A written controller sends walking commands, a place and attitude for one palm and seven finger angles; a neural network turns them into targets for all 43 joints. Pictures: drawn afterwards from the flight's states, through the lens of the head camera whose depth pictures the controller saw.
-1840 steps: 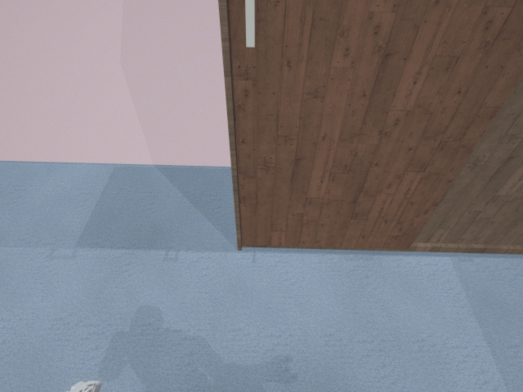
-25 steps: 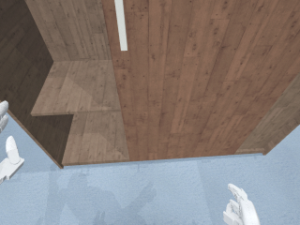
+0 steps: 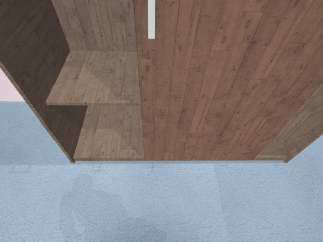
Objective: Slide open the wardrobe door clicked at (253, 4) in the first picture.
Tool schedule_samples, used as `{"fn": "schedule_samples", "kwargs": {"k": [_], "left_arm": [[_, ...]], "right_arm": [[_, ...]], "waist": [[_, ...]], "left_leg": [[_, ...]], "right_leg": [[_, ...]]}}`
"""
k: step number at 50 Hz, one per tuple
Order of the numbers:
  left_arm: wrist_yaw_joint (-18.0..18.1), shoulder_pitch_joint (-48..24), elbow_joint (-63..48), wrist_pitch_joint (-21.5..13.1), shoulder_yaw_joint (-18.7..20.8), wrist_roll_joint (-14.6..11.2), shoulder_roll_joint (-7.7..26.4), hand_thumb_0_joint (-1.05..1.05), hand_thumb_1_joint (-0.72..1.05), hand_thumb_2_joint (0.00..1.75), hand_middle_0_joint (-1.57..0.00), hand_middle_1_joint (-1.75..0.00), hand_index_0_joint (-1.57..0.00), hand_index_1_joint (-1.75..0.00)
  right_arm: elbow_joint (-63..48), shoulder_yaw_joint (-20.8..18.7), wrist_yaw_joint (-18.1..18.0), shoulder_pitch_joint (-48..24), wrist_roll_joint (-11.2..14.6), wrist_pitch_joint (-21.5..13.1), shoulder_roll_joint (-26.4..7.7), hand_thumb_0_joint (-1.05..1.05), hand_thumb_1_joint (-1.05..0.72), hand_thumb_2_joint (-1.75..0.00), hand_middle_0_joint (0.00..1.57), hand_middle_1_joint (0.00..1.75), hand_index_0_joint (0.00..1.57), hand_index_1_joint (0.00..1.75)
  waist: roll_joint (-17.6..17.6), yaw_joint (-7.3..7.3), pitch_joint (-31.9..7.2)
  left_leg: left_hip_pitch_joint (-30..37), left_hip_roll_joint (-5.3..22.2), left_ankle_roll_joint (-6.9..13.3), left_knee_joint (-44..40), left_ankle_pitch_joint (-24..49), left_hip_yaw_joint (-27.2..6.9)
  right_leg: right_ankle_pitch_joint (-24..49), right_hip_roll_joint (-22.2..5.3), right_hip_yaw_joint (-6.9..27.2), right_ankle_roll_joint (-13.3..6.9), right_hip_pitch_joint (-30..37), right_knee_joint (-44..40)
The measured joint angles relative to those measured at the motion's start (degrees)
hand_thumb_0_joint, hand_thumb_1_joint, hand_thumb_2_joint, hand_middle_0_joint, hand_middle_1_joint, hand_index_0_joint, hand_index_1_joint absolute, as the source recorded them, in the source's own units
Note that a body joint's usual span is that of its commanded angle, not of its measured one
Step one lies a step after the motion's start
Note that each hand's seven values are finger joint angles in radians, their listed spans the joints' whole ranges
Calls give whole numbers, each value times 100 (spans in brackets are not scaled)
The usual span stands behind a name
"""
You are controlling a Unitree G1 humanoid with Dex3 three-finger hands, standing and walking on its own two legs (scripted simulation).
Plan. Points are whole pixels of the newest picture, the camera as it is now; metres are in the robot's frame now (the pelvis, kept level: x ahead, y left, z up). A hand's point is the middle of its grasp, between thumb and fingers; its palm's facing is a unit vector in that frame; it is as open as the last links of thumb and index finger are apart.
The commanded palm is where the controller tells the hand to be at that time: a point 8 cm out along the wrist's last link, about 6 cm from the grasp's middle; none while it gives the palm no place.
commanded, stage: let the arm hang, fingers relaxed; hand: left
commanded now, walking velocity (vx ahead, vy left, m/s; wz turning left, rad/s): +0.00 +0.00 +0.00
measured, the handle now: (151, 7) +0.64 +0.08 +0.24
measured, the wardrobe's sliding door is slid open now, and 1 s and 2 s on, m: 0.47 0.47 0.47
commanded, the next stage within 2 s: look to check the result in 0.64 s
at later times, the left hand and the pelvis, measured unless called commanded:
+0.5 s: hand out of the picture +0.03 +0.19 -0.18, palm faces -0.01 -0.98 -0.19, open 7.3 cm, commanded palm none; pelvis +0.00 +0.02 +0.00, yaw -1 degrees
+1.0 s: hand out of the picture +0.04 +0.19 -0.17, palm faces -0.01 -0.98 -0.19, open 7.4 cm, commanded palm none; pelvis +0.02 +0.02 +0.00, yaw -1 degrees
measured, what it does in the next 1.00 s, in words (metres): stands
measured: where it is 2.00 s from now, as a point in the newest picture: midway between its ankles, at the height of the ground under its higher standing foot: outside the picture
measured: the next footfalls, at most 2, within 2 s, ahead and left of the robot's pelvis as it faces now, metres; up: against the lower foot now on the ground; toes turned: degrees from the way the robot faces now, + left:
none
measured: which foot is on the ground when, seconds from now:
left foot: down 0.00-1.00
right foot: down 0.00-1.00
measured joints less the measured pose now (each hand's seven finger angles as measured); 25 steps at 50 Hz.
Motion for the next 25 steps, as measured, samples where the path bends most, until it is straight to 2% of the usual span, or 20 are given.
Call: {"fn": "schedule_samples", "kwargs": {"k": [10, 20, 25], "left_arm": [[41, 117, 448, -70, 13, 8, -104, 0, 92, 90, -20, -30, -20, -30], [57, -227, 347, -171, -9, 18, -341, 0, 91, 90, -20, -30, -20, -30], [79, -336, 342, -173, 6, 24, -275, 1, 93, 90, -20, -30, -20, -30]], "right_arm": [[290, -71, -33, 144, 33, -88, 163, 1, -91, -90, 20, 29, 20, 30], [368, -92, -63, -7, 24, -168, 151, 2, -93, -90, 20, 29, 20, 30], [364, -95, -69, -96, 25, -194, 119, 1, -93, -90, 20, 29, 20, 30]], "waist": [[197, -18, -73], [119, -46, -194], [58, -71, -211]], "left_leg": [[28, -90, 103, -131, 95, 105], [99, -172, 165, -191, 95, 173], [159, -172, 166, -231, 84, 191]], "right_leg": [[85, -93, 99, 97, -33, -55], [38, -178, 164, 165, -29, 6], [33, -178, 183, 172, 22, -30]]}}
